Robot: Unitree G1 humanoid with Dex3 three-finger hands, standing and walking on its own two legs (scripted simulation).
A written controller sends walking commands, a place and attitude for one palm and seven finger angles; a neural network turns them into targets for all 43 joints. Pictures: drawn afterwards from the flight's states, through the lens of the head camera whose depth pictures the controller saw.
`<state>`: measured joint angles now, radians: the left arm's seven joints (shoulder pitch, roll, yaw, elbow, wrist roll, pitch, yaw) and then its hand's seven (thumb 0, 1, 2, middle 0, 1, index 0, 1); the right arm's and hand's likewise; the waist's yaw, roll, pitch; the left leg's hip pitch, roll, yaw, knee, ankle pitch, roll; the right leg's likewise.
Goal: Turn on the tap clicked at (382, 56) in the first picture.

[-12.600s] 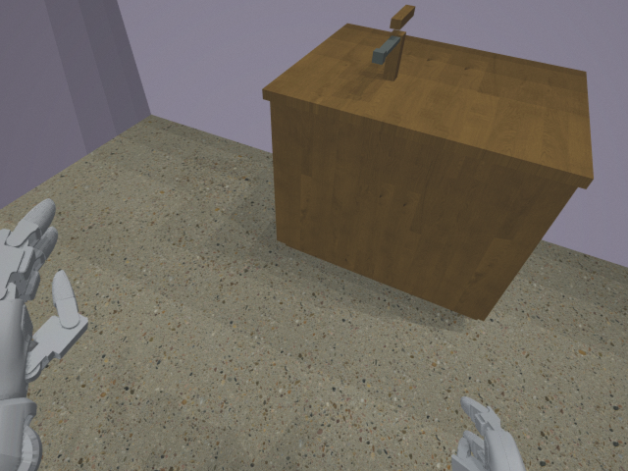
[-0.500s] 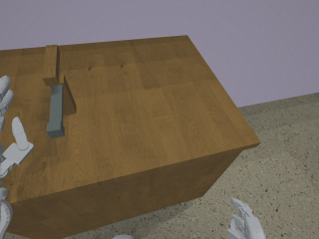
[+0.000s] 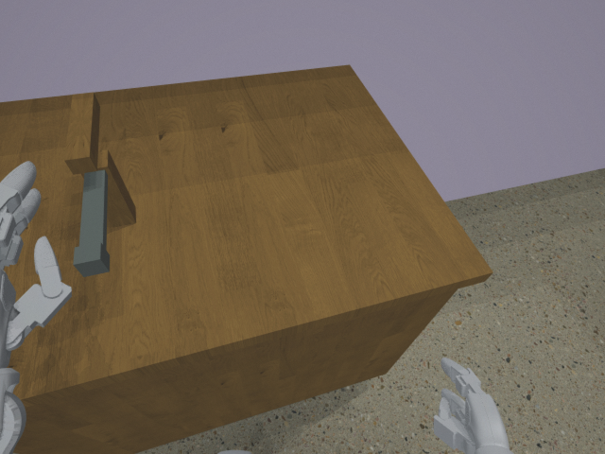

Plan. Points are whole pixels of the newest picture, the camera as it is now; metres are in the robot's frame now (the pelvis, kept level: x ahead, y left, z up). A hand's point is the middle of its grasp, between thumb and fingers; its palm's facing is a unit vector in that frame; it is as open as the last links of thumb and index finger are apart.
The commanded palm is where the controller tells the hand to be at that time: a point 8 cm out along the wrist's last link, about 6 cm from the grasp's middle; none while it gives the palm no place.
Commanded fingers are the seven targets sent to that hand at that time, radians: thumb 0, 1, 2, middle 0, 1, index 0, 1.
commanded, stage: shuffle to correct the standing spot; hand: left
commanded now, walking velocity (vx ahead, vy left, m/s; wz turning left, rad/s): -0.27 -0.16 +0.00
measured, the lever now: (92, 259) +0.29 +0.29 +0.09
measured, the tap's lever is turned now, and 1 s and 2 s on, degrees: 0 0 0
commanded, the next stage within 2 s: come to a stop and stand still in 0.16 s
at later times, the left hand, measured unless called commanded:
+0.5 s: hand (84, 335) +0.18 +0.22 +0.15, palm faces +0.33 -0.84 -0.43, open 7.4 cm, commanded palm +0.13 +0.26 +0.17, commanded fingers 0.00 0.90 0.90 -0.20 -0.30 -0.20 -0.30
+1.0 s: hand (82, 308) +0.21 +0.23 +0.15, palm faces +0.43 -0.82 -0.38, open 7.4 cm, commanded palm +0.15 +0.26 +0.17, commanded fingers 0.00 0.90 0.90 -0.20 -0.30 -0.20 -0.30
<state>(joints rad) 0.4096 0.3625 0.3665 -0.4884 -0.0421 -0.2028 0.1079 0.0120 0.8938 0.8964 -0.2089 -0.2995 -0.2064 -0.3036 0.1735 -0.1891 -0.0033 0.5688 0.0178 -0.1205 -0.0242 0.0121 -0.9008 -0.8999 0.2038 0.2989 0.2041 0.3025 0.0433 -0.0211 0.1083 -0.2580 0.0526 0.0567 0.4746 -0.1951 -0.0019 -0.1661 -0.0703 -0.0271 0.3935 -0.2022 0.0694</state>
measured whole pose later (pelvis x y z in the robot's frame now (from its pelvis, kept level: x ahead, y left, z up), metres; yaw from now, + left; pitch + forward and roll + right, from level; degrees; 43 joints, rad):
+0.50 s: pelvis -0.04 -0.02 -0.01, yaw -2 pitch -2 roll -1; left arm 0.51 0.38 0.39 -0.53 -0.07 -0.20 0.12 0.01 0.89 0.90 -0.21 -0.30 -0.21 -0.30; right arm 0.20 -0.24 -0.03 0.58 0.02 -0.10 -0.05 0.01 -0.90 -0.90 0.20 0.30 0.20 0.30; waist 0.01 0.01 0.11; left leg -0.35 0.04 -0.01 0.59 -0.24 -0.01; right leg -0.29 -0.03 0.00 0.54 -0.22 0.03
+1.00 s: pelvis +0.00 -0.02 +0.00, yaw +1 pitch -1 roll -2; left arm 0.42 0.33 0.35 -0.45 -0.04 -0.19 0.11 0.01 0.89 0.90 -0.21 -0.30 -0.21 -0.30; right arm 0.19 -0.18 0.01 0.61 0.02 -0.15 -0.01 0.01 -0.90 -0.90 0.21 0.30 0.21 0.30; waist 0.05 0.02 0.08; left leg -0.29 0.04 -0.08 0.52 -0.21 -0.03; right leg -0.18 0.01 0.01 0.43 -0.23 0.02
